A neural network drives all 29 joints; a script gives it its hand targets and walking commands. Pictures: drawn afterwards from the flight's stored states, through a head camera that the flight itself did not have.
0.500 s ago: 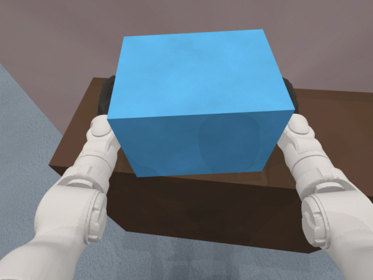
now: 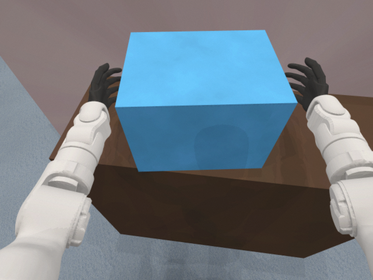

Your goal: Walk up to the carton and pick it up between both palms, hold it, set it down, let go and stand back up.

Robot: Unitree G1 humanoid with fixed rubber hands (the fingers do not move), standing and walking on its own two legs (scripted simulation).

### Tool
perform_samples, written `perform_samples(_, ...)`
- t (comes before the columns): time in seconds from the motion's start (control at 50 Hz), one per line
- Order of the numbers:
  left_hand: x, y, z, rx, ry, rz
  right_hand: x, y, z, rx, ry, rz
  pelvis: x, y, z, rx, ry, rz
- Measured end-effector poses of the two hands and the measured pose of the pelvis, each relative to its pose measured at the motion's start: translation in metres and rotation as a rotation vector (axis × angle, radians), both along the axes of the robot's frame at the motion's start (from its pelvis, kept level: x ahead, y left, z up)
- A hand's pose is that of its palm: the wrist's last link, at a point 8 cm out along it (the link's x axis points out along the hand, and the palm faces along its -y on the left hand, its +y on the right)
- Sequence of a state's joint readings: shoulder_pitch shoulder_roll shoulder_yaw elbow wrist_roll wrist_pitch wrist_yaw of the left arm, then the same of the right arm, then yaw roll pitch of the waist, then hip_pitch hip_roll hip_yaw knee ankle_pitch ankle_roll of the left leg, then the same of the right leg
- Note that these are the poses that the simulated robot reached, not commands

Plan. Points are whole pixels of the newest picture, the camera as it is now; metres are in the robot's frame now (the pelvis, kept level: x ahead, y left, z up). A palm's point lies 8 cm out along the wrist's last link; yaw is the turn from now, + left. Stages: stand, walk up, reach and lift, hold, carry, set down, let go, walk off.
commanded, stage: set down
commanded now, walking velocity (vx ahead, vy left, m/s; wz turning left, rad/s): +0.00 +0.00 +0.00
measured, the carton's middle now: (199, 103) +0.48 -0.02 +0.10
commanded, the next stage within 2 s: none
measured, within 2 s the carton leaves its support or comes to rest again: neither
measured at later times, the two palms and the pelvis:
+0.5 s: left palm (73, 62) +0.46 +0.20 +0.22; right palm (340, 60) +0.44 -0.25 +0.23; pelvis +0.01 +0.00 +0.02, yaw +0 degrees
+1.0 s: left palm (69, 102) +0.41 +0.22 +0.18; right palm (345, 96) +0.40 -0.27 +0.18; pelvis +0.03 +0.00 +0.03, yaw +1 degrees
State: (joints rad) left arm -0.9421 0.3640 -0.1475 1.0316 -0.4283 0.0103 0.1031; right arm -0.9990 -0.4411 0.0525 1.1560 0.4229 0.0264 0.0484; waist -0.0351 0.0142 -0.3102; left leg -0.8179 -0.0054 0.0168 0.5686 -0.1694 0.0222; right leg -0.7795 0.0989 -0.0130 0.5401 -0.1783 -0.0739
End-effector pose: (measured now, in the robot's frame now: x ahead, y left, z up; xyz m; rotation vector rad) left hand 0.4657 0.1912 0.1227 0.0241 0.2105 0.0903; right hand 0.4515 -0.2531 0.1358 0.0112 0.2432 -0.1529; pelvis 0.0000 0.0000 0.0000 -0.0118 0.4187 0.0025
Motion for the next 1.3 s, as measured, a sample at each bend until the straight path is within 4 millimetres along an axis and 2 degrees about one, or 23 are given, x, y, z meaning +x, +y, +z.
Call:
perform_samples(0.16, -0.014, 0.012, 0.038, -0.015, 0.008, 0.011, -0.011, 0.001, 0.032, -0.019, 0.037, -0.008, 0.002, 0.000, 0.017, 0.006, -0.104, -0.004)
perform_samples(0.36, -0.011, 0.015, 0.083, -0.002, 0.010, 0.016, -0.008, 0.001, 0.076, -0.016, 0.041, -0.011, 0.002, 0.001, 0.021, 0.006, -0.169, 0.008)
perform_samples(0.62, -0.007, 0.016, 0.110, -0.016, 0.018, 0.000, -0.006, -0.006, 0.100, -0.014, 0.035, -0.006, 0.010, 0.000, 0.026, 0.008, -0.193, 0.002)
perform_samples(0.72, -0.013, 0.021, 0.107, 0.014, 0.018, -0.020, -0.009, -0.009, 0.098, -0.010, 0.036, 0.004, 0.015, 0.001, 0.027, 0.007, -0.224, 0.010)
perform_samples(0.82, -0.024, 0.020, 0.090, 0.023, 0.042, -0.036, -0.016, -0.012, 0.082, -0.014, 0.048, 0.019, 0.020, 0.001, 0.028, 0.007, -0.260, 0.019)
perform_samples(1.02, -0.058, 0.027, 0.053, -0.004, 0.054, -0.021, -0.051, -0.015, 0.046, -0.015, 0.042, 0.005, 0.026, -0.003, 0.030, 0.016, -0.319, 0.010)
perform_samples(1.1, -0.067, 0.024, 0.049, -0.008, 0.066, -0.019, -0.059, -0.015, 0.039, -0.017, 0.052, 0.011, 0.023, -0.003, 0.030, 0.015, -0.327, 0.008)
perform_samples(1.24, -0.082, 0.023, 0.054, -0.014, 0.033, -0.021, -0.077, -0.011, 0.042, -0.026, 0.016, 0.025, 0.017, -0.005, 0.030, 0.017, -0.359, 0.005)
perform_samples(1.3, -0.092, 0.026, 0.045, 0.000, 0.041, -0.016, -0.088, -0.011, 0.033, -0.030, 0.022, 0.021, 0.016, -0.005, 0.031, 0.017, -0.393, 0.006)
